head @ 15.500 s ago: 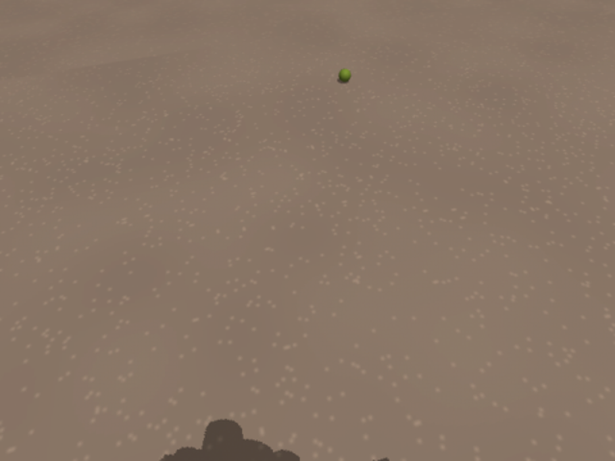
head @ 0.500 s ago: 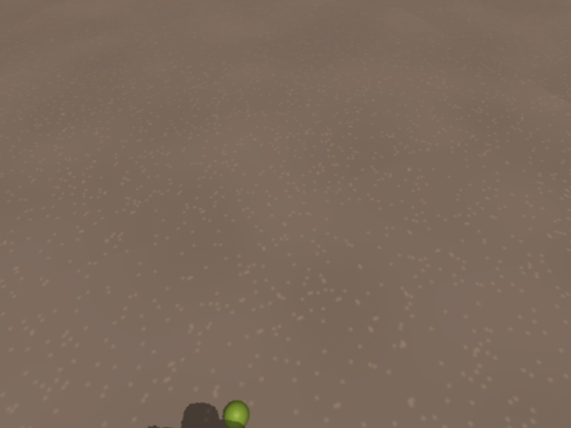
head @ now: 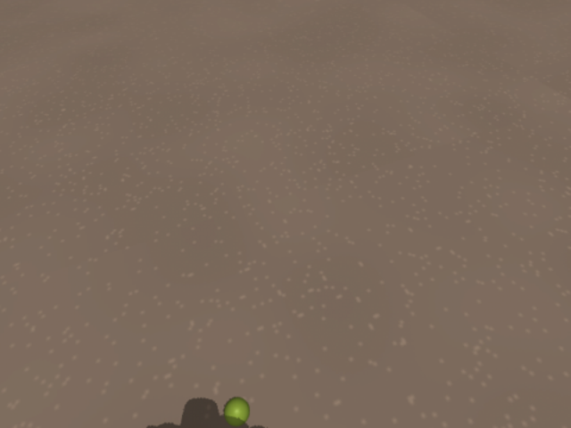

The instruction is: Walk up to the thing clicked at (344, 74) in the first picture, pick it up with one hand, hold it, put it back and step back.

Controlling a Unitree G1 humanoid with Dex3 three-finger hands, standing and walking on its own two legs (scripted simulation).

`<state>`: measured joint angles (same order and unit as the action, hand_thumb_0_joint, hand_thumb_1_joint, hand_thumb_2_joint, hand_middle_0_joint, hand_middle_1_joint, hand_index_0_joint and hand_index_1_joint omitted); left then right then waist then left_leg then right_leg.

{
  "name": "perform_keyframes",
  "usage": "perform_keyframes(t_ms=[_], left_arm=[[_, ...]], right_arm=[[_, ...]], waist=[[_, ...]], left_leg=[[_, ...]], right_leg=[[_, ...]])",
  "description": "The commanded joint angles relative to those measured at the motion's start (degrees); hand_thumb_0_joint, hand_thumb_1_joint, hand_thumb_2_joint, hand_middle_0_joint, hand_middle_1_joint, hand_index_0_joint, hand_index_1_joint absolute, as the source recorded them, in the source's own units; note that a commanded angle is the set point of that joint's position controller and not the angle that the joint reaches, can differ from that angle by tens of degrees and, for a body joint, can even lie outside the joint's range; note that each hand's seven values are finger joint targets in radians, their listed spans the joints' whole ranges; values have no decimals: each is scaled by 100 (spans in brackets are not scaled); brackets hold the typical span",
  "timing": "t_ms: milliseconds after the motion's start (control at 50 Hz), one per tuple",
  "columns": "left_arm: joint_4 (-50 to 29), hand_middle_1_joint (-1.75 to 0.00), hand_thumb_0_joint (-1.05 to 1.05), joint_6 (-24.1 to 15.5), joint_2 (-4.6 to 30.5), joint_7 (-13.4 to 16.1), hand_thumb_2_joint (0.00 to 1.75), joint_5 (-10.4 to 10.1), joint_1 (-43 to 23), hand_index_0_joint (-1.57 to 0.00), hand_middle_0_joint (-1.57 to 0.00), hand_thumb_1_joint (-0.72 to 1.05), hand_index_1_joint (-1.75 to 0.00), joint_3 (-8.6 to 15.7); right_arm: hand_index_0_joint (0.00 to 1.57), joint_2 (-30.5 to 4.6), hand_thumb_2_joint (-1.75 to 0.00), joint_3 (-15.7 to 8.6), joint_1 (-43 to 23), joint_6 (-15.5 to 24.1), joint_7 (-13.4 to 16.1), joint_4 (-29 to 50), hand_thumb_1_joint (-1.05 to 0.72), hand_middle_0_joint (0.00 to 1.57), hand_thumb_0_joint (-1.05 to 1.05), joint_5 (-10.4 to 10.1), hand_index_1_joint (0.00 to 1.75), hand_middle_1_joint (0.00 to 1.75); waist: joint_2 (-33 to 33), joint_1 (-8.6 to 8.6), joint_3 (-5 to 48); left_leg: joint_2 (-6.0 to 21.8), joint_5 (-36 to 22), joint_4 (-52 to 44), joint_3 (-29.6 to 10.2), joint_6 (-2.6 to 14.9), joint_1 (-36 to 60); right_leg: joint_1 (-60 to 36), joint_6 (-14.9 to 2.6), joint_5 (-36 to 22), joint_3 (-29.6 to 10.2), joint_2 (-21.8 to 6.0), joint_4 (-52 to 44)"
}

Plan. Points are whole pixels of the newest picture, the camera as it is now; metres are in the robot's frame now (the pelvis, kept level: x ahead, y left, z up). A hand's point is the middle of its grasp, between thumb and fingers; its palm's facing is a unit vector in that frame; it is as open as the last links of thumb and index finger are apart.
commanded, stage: stand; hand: left
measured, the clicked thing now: (237, 411) +0.28 +0.21 -0.74
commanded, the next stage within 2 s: walk up in 0.68 s
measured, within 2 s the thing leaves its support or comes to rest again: neither
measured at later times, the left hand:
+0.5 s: hand out of the picture +0.08 +0.26 -0.16, palm faces -0.03 -0.94 -0.35, open 7.4 cm
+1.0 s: hand out of the picture +0.06 +0.30 -0.18, palm faces -0.05 -0.92 -0.38, open 7.4 cm
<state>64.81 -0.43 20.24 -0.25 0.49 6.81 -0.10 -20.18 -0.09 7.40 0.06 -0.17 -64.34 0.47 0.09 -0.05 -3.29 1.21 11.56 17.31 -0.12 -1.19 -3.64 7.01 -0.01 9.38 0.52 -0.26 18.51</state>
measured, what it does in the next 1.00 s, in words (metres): lifts its left foot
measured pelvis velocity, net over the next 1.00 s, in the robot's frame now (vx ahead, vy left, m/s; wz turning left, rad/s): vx -0.06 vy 0.04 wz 0.01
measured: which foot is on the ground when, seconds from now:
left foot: down 0.00-0.84, up 0.86-1.00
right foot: down 0.00-1.00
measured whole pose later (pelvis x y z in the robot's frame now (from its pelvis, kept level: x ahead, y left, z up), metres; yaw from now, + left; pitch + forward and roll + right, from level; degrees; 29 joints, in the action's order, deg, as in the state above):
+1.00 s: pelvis -0.06 +0.04 -0.02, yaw +0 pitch -1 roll +0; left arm 54.3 3.0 22.8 0.8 1.6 1.2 2.8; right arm -23.6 -3.7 5.8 -3.1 -0.4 -55.5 -0.3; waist -2.0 -0.9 -11.2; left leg -1.8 27.1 46.1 -2.0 2.5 -17.0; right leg 21.6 1.3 11.1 -1.0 -3.4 33.6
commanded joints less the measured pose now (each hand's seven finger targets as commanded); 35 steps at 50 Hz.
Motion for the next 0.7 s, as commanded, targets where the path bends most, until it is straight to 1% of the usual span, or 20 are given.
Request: perform_keyframes(t_ms=[0, 80, 160, 180, 240, 280, 340, 360, 380, 420, 460, 500, 560, 640, 660, 680], left_arm=[[-357, -30, 0, -136, 1247, 73, 90, 0, -188, -20, -20, 90, -30, 235], [-333, -30, 0, -145, 1237, 80, 90, -16, -170, -20, -20, 90, -30, 229], [-332, -30, 0, -143, 1230, 81, 90, -8, -169, -20, -20, 90, -30, 234], [-333, -30, 0, -144, 1249, 87, 90, -11, -188, -20, -20, 90, -30, 242], [-352, -30, 0, -146, 1248, 78, 90, -12, -187, -20, -20, 90, -30, 240], [-355, -30, 0, -158, 1228, 84, 90, 1, -194, -20, -20, 90, -30, 232], [-360, -30, 0, -156, 1241, 88, 90, 12, -204, -20, -20, 90, -30, 233], [-364, -30, 0, -149, 1249, 90, 90, -2, -213, -20, -20, 90, -30, 238], [-374, -30, 0, -149, 1250, 91, 90, -1, -201, -20, -20, 90, -30, 236], [-379, -30, 0, -165, 1240, 89, 90, -5, -191, -20, -20, 90, -30, 224], [-375, -30, 0, -161, 1227, 96, 90, -9, -211, -20, -20, 90, -30, 224], [-364, -30, 0, -153, 1227, 94, 90, -10, -196, -20, -20, 90, -30, 223], [-380, -30, 0, -164, 1254, 91, 90, -4, -197, -20, -20, 90, -30, 232], [-382, -30, 0, -144, 1223, 89, 90, 3, -210, -20, -20, 90, -30, 231], [-491, -30, 0, -60, 1521, 123, 90, -105, -263, -20, -20, 90, -30, 484], [-570, -30, 0, -27, 1489, 150, 90, -120, -143, -20, -20, 90, -30, 505]], right_arm=[[20, -1206, -90, -204, -195, 149, 80, 330, -90, 20, 0, 15, 30, 30], [20, -1200, -90, -196, -143, 150, 71, 320, -90, 20, 0, 7, 30, 30], [20, -1219, -90, -199, -168, 143, 71, 327, -90, 20, 0, 4, 30, 30], [20, -1206, -90, -205, -160, 140, 69, 338, -90, 20, 0, 10, 30, 30], [20, -1201, -90, -201, -180, 153, 71, 355, -90, 20, 0, 12, 30, 30], [20, -1201, -90, -203, -205, 153, 70, 361, -90, 20, 0, 17, 30, 30], [20, -1216, -90, -214, -233, 147, 75, 370, -90, 20, 0, 7, 30, 30], [20, -1185, -90, -202, -163, 151, 75, 357, -90, 20, 0, 11, 30, 30], [20, -1227, -90, -218, -188, 145, 81, 355, -90, 20, 0, 3, 30, 30], [20, -1197, -90, -208, -196, 149, 73, 365, -90, 20, 0, 11, 30, 30], [20, -1192, -90, -204, -181, 149, 73, 356, -90, 20, 0, 12, 30, 30], [20, -1196, -90, -208, -198, 138, 73, 351, -90, 20, 0, 2, 30, 30], [20, -1209, -90, -210, -190, 143, 71, 367, -90, 20, 0, 10, 30, 30], [20, -1215, -90, -214, -210, 148, 84, 368, -90, 20, 0, 13, 30, 30], [20, -1480, -90, -325, -371, 35, 76, 380, -90, 20, 0, -31, 30, 30], [20, -1378, -90, -333, -257, 4, 91, 465, -90, 20, 0, -71, 30, 30]], waist=[[33, 15, 450], [-13, 4, 364], [6, 19, 404], [-4, -2, 409], [31, 14, 466], [14, 23, 430], [30, -1, 547], [-29, -9, 480], [17, -4, 489], [9, -2, 517], [-6, 2, 410], [33, 1, 447], [43, 3, 512], [89, 12, 440], [30, 89, -274], [-44, 71, 25]], left_leg=[[640, -827, -271, -466, 205, -125], [642, -805, -304, -478, 210, -141], [648, -756, -291, -472, 220, -94], [634, -776, -294, -471, 210, -129], [645, -849, -298, -470, 204, -108], [643, -920, -280, -484, 201, -124], [669, -985, -206, -456, 221, -2], [638, -984, -249, -461, 194, -85], [649, -980, -238, -450, 200, -20], [660, -1046, -222, -444, 211, -32], [650, -961, -242, -454, 198, -112], [660, -900, -250, -458, 202, -81], [659, -1007, -253, -446, 215, -72], [661, -945, -263, -445, 218, -121], [585, -1960, 281, -503, 314, -482], [603, -2396, 525, -390, 334, -322]], right_leg=[[-237, -162, -941, -591, -735, -228], [-195, -141, -863, -576, -722, -267], [-202, -149, -846, -582, -731, -252], [-213, -142, -855, -568, -721, -245], [-261, -159, -903, -577, -739, -227], [-229, -133, -943, -547, -722, -241], [-273, -149, -1104, -564, -754, -230], [-251, -153, -1100, -567, -743, -228], [-246, -154, -1080, -560, -736, -229], [-270, -147, -1156, -553, -742, -217], [-240, -135, -1070, -558, -736, -240], [-265, -147, -1021, -557, -737, -238], [-343, -140, -1153, -551, -746, -214], [-302, -163, -1085, -563, -741, -215], [210, -150, -2113, -592, -656, 278], [119, -234, -2393, -503, -652, 418]])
